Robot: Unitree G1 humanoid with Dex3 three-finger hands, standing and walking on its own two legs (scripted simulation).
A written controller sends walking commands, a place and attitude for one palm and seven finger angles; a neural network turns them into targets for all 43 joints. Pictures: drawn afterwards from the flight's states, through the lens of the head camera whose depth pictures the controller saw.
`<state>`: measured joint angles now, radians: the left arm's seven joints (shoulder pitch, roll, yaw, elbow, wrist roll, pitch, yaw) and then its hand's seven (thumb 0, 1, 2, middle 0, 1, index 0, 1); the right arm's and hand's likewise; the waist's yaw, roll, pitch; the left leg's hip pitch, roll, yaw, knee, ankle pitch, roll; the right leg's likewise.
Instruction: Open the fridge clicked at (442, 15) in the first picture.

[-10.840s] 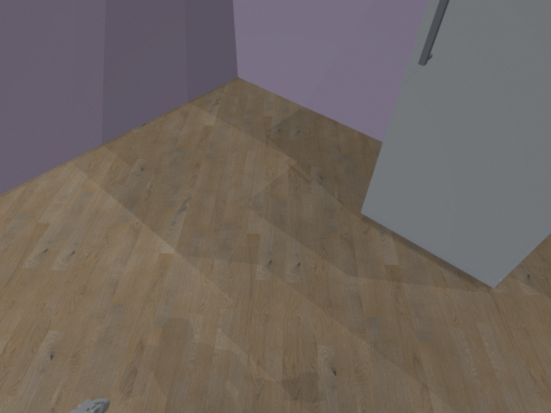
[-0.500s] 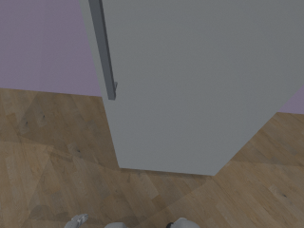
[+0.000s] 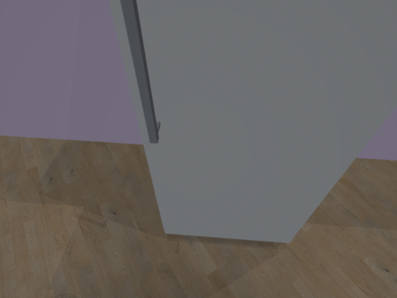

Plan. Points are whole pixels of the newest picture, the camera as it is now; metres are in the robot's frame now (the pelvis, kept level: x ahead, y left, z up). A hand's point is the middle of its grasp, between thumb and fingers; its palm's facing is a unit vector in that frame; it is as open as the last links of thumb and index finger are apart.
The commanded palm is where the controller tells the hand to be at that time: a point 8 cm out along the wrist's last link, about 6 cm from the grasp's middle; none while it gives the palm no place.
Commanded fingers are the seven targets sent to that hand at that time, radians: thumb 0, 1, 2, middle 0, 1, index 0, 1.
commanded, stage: come to a stop and stand still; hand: left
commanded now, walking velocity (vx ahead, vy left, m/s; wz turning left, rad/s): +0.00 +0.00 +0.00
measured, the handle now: (142, 55) +0.48 +0.14 +0.26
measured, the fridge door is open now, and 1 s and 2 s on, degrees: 0 0 0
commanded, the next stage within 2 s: look again from close up in 0.66 s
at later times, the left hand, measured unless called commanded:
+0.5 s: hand out of the picture +0.02 +0.16 -0.17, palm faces +0.00 -0.98 -0.21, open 7.3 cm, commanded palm none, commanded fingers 0.00 0.90 0.90 -0.20 -0.30 -0.20 -0.30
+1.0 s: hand out of the picture +0.01 +0.16 -0.17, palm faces +0.01 -0.98 -0.18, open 7.4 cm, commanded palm none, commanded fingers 0.00 0.90 0.90 -0.20 -0.30 -0.20 -0.30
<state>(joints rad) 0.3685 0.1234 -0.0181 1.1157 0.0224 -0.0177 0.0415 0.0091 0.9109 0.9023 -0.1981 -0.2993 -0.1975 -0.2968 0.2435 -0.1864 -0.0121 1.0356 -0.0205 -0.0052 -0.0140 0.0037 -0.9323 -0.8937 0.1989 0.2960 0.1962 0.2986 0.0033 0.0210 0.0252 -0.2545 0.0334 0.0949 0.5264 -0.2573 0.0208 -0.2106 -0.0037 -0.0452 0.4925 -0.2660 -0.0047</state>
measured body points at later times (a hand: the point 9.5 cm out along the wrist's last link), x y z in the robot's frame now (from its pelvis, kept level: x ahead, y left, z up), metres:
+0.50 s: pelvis +0.01 -0.01 +0.00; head +0.01 -0.01 +0.45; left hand +0.02 +0.22 -0.15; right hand -0.02 -0.22 -0.16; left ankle +0.02 +0.10 -0.74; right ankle +0.00 -0.12 -0.74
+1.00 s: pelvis +0.01 +0.00 +0.01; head +0.03 +0.00 +0.45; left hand +0.01 +0.21 -0.16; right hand +0.03 -0.23 -0.15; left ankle +0.02 +0.10 -0.74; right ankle +0.00 -0.12 -0.74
